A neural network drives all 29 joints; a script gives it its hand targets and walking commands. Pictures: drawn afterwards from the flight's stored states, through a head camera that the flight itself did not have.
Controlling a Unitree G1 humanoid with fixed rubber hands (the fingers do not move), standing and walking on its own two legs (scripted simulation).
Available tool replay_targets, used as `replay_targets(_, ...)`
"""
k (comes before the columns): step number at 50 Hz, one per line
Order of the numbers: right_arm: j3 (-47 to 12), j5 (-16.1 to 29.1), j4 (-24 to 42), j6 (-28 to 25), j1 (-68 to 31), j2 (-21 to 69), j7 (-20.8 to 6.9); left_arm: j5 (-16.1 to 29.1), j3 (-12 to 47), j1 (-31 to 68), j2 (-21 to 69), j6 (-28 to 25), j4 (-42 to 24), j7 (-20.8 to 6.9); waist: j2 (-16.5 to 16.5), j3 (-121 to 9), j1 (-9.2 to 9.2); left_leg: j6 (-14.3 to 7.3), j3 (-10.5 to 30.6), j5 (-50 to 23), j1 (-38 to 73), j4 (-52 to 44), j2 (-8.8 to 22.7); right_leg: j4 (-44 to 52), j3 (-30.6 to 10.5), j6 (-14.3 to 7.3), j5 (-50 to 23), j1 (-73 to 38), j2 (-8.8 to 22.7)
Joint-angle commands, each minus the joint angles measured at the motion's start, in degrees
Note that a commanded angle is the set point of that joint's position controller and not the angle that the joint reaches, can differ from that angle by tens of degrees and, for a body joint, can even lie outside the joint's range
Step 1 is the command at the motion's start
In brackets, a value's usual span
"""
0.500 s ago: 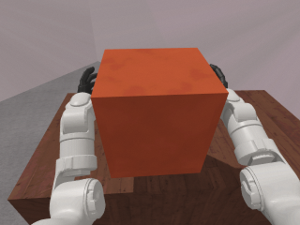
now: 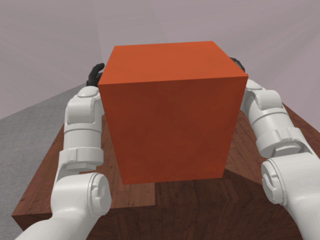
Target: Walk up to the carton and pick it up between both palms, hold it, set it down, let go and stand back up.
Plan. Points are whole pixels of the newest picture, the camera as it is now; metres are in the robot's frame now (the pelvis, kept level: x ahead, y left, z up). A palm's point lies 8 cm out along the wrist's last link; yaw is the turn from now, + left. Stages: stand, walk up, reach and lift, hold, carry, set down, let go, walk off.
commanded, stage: reach and lift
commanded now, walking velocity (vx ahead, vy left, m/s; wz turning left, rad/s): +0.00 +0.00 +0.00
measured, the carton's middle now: (168, 111) +0.37 +0.00 +0.21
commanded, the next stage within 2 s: hold in 0.52 s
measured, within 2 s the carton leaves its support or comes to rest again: neither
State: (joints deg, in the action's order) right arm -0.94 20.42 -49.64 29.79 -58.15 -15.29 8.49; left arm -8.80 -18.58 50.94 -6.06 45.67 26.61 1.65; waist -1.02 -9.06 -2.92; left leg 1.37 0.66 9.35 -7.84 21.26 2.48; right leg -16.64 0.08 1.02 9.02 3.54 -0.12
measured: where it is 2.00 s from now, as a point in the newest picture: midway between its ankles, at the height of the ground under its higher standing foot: outside the picture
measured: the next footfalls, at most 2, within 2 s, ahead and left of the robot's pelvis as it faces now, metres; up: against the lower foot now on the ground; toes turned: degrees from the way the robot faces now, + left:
none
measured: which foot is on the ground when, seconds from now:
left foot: down 0.00-1.00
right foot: down 0.00-1.00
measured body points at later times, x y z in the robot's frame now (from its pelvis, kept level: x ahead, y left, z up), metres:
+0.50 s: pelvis +0.01 +0.00 +0.00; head -0.08 +0.02 +0.44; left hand +0.39 +0.18 +0.29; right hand +0.40 -0.17 +0.31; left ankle +0.03 +0.13 -0.75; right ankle +0.00 -0.13 -0.75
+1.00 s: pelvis +0.01 -0.01 +0.00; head -0.09 +0.00 +0.44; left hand +0.38 +0.18 +0.31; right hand +0.39 -0.17 +0.33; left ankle +0.03 +0.13 -0.75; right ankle +0.00 -0.13 -0.75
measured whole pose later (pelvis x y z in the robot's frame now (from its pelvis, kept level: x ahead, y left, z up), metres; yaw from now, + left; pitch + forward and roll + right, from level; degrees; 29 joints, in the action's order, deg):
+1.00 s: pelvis +0.01 -0.01 +0.00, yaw +1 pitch -2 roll -2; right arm -4.8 25.4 -48.0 39.6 -65.2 -18.1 11.7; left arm -6.7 -18.5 55.5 -9.5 52.5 25.9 0.2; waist 0.6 -13.0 -2.9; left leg 2.0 3.1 9.8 -9.5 21.4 2.5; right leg -15.1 0.5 0.5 9.0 3.8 -1.0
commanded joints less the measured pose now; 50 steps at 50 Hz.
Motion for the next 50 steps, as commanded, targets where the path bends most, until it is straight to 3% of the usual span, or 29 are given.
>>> replay_targets(1,-10.19,8.15,18.79,-0.82,-51.99,39.86,-7.77,11.12,21.18,47.15,31.85,-3.91,-5.92,-9.09,1.69,-17.57,0.90,-0.55,-0.63,-4.97,3.74,-3.46,-4.50,3.19,-0.64,0.67,-4.62,-1.27,-3.93)
replay_targets(2,-10.04,8.21,17.87,-0.64,-52.89,40.12,-7.86,10.73,20.31,48.58,31.38,-3.95,-5.86,-9.05,1.37,-16.93,1.41,-0.84,-0.53,-4.08,3.11,-3.58,-4.57,2.97,-0.68,0.77,-3.99,-0.84,-3.95)
replay_targets(8,-8.18,8.90,16.31,1.02,-54.48,39.46,-7.10,12.48,19.80,50.04,30.77,-3.93,-2.44,-9.67,1.01,-18.13,0.12,-1.00,-0.05,-3.30,2.31,-3.52,-4.58,3.35,-1.45,0.83,-4.14,-0.16,-3.64)
replay_targets(12,-8.47,10.34,16.47,2.17,-53.46,38.07,-6.52,14.05,20.86,51.47,30.87,-3.98,-5.68,-9.49,2.11,-21.13,-1.03,0.14,0.48,-8.31,3.68,-1.89,-4.53,2.68,-1.55,0.73,-9.06,-1.93,-4.01)
replay_targets(19,-8.13,12.04,14.96,4.76,-51.21,33.74,-5.88,12.42,19.07,48.78,28.87,-1.38,-5.59,-10.70,4.56,-17.92,-1.89,1.55,1.02,-12.27,3.64,-1.71,-4.24,2.86,-1.46,0.17,-10.95,-2.57,-4.31)
replay_targets(22,-9.61,13.65,19.63,4.69,-52.69,34.42,-6.02,12.91,20.21,50.48,29.65,-1.44,-11.30,-10.20,5.70,-21.66,-0.77,2.17,1.25,-16.43,5.51,-0.89,-4.32,2.07,-1.12,0.02,-13.54,-3.63,-4.74)
replay_targets(23,-9.67,14.06,20.15,4.77,-51.57,34.62,-6.03,13.79,21.67,50.84,30.13,-1.51,-14.14,-10.03,6.18,-23.49,-1.83,2.62,1.46,-18.50,6.99,-0.30,-4.31,1.85,-1.19,0.04,-15.43,-3.99,-4.90)
replay_targets(26,-10.82,15.28,21.03,5.47,-50.77,34.13,-6.22,13.80,22.09,51.19,30.37,-0.91,-17.55,-9.19,7.09,-23.67,-1.34,3.20,1.86,-21.02,7.84,0.32,-4.26,1.64,-0.84,-0.10,-16.62,-3.85,-5.35)
replay_targets(29,-11.11,15.00,20.39,6.20,-50.69,33.88,-6.13,12.72,20.86,49.06,28.45,0.24,-13.83,-9.28,5.04,-20.48,-0.86,2.30,1.81,-17.34,5.56,-0.57,-4.24,2.00,-1.10,0.21,-14.49,-3.59,-5.15)
replay_targets(32,-12.30,15.22,21.33,6.50,-53.05,35.44,-6.19,12.06,19.48,48.60,27.29,0.81,-12.10,-9.58,3.28,-20.70,1.12,1.47,1.50,-14.71,4.13,-1.30,-4.33,2.06,-1.19,0.49,-13.25,-3.30,-4.88)
replay_targets(34,-12.96,15.91,23.37,6.57,-53.11,36.16,-6.18,12.64,20.23,49.82,28.00,0.71,-15.51,-9.37,3.11,-23.99,0.94,1.51,1.52,-17.12,5.72,-0.92,-4.40,1.79,-1.49,0.42,-15.58,-4.45,-5.06)
replay_targets(36,-12.55,15.81,23.71,6.93,-53.79,36.28,-5.78,12.91,19.81,49.52,27.28,0.75,-13.21,-9.59,1.09,-22.54,0.93,1.13,1.44,-16.64,4.80,-0.73,-4.54,1.73,-1.43,1.07,-15.95,-3.98,-5.05)
replay_targets(39,-11.41,15.36,21.48,7.59,-52.42,35.37,-5.25,13.45,20.38,49.45,27.60,1.31,-12.42,-10.20,1.40,-21.28,-0.75,1.21,1.51,-14.98,4.55,-1.15,-4.46,2.33,-1.71,0.83,-15.20,-3.73,-4.86)
replay_targets(42,-10.66,15.11,21.35,8.35,-52.92,34.79,-5.05,13.25,19.54,49.65,26.71,1.89,-11.20,-10.76,0.90,-20.33,-0.90,0.99,1.47,-13.37,3.68,-1.85,-4.38,2.68,-1.84,0.90,-13.93,-3.71,-4.72)
replay_targets(44,-10.50,14.83,21.29,8.51,-54.85,34.82,-4.91,12.29,17.44,49.60,25.78,2.10,-8.65,-11.04,0.21,-18.60,0.06,0.55,1.13,-11.73,2.68,-2.42,-4.64,3.08,-1.91,1.05,-12.36,-3.44,-4.57)
replay_targets(47,-10.55,15.23,22.25,8.78,-54.38,35.66,-4.69,13.59,19.57,51.79,26.63,1.71,-12.30,-11.06,2.02,-22.14,-0.50,1.08,1.29,-14.14,3.59,-1.71,-4.63,2.37,-2.02,0.87,-14.61,-4.35,-4.53)
replay_targets(49,-10.18,15.33,21.89,9.01,-55.82,34.98,-4.54,13.55,18.35,51.17,26.24,2.12,-9.12,-11.14,1.53,-20.53,-0.68,0.90,1.53,-12.81,2.66,-1.80,-4.68,2.80,-2.26,0.84,-14.08,-3.98,-4.48)
replay_targets(50,-9.12,14.61,18.18,9.47,-53.99,34.09,-4.69,12.61,17.40,51.21,25.68,2.24,-8.09,-11.39,2.46,-18.25,-0.88,0.91,1.33,-11.44,2.22,-2.33,-4.74,3.24,-2.11,0.63,-12.26,-2.87,-4.34)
